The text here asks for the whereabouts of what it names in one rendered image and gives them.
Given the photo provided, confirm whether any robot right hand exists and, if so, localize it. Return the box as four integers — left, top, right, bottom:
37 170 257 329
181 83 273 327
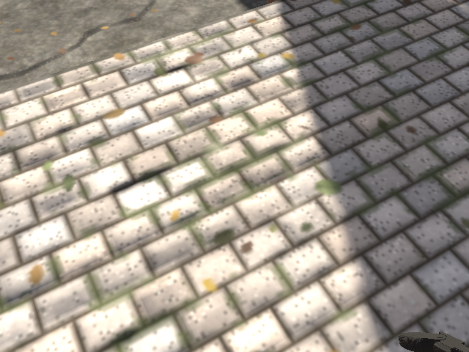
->
399 331 469 352

